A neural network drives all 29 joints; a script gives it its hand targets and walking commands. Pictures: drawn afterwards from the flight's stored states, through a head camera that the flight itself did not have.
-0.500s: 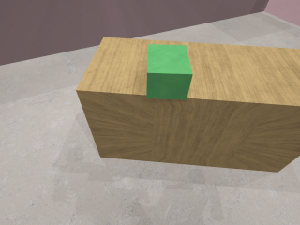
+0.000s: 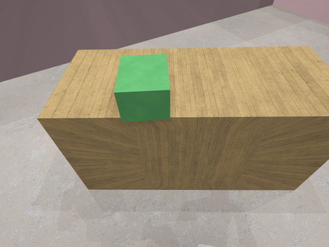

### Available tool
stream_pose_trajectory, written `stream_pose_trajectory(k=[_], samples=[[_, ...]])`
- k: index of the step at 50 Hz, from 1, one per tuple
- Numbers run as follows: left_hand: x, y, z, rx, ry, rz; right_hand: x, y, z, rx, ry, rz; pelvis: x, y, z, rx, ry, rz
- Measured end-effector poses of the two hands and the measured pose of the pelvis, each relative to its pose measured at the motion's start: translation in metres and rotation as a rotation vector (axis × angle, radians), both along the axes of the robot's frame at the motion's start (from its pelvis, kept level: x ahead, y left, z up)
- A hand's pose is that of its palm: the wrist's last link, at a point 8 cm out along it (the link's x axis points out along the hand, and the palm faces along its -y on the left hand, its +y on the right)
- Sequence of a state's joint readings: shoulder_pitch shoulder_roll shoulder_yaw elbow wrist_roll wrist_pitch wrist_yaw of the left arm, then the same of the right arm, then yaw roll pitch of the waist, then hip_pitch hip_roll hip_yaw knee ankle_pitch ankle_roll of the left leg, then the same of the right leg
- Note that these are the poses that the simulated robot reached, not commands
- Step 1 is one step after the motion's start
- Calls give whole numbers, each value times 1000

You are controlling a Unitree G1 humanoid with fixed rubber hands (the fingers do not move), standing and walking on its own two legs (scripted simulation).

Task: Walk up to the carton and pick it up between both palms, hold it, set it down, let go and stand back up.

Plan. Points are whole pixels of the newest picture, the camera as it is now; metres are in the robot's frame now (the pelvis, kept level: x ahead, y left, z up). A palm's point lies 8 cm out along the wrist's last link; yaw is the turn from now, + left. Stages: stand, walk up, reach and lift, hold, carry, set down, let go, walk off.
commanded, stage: walk up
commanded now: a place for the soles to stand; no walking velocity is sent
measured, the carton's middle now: (144, 86) +0.68 +0.08 -0.01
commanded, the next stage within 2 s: none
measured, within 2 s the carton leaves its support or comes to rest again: neither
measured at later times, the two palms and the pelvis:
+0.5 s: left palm out of the picture +0.16 +0.27 -0.11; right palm (243, 189) +0.29 -0.22 -0.09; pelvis +0.16 +0.01 +0.01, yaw +1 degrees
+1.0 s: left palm (63, 205) +0.24 +0.27 -0.05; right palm (266, 213) +0.23 -0.27 -0.10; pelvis +0.14 +0.00 +0.02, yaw +0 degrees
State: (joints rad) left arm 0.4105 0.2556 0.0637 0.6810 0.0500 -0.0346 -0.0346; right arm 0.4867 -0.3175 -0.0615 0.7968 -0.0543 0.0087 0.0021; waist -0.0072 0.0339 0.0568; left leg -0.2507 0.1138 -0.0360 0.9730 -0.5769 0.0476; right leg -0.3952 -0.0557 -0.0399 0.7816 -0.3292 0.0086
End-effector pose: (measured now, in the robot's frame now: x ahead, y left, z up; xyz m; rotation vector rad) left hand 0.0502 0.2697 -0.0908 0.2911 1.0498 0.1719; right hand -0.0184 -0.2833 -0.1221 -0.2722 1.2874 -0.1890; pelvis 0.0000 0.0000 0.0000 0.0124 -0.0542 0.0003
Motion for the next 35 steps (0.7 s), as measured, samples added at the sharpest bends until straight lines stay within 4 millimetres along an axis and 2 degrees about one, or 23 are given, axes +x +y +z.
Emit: stream_pose_trajectory(k=[2, 6, 10, 16, 22, 24, 26, 31, 35], samples=[[-6, -10, 3, -2, 36, 38, 36, -1, 4, 22, -46, 32, 13, -7, 7, 15, 0, -7], [-14, -21, 18, 7, 117, 70, 111, 1, 26, 61, -185, 87, 39, -15, 25, 22, -1, -14], [-8, -26, 25, 8, 165, 88, 166, 4, 40, 80, -253, 118, 67, -18, 33, 10, 4, -17], [23, -26, 19, -19, 195, 109, 230, 19, 42, 86, -256, 140, 111, -13, 31, -7, 14, -1], [74, -9, -13, -58, 209, 100, 296, 51, 33, 60, -288, 177, 155, 5, 11, -17, 18, 10], [97, -4, -19, -66, 200, 83, 309, 58, 34, 49, -299, 181, 162, 11, 9, -6, 6, 10], [120, -1, -18, -66, 182, 61, 313, 60, 37, 44, -311, 143, 167, 15, 11, -26, -2, 7], [180, 6, -5, -57, 75, 11, 306, 53, 45, 18, -287, 73, 176, 19, 18, -36, 12, 7], [214, 8, 3, -28, -15, -23, 296, 40, 39, 4, -260, 63, 172, 16, 16, -26, 12, 6]])
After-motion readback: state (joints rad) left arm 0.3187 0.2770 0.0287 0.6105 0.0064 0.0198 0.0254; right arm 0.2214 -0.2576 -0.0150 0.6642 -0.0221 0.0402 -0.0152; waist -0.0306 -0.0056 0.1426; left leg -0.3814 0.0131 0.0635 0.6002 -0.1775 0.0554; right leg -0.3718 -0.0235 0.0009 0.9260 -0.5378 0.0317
